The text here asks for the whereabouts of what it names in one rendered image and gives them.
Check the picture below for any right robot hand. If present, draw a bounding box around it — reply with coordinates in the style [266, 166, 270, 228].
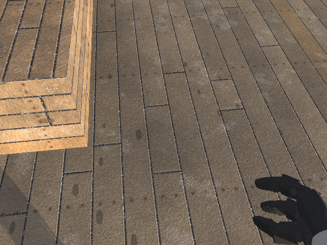
[252, 174, 327, 245]

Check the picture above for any robot right forearm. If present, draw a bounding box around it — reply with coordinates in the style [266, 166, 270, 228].
[312, 230, 327, 245]

